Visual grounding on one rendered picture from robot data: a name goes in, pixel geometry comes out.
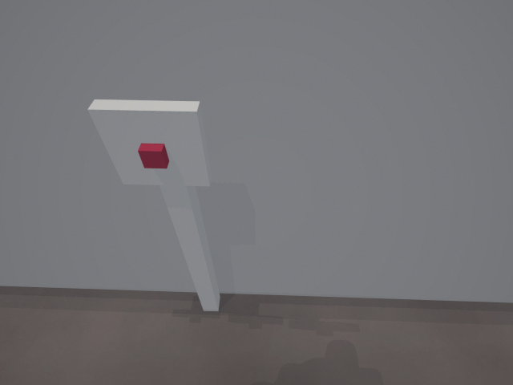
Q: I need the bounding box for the button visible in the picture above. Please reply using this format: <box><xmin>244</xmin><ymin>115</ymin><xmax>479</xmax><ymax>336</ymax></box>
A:
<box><xmin>138</xmin><ymin>144</ymin><xmax>169</xmax><ymax>168</ymax></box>

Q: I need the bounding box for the panel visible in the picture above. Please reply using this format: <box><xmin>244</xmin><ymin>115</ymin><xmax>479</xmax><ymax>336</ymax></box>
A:
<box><xmin>87</xmin><ymin>99</ymin><xmax>220</xmax><ymax>311</ymax></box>

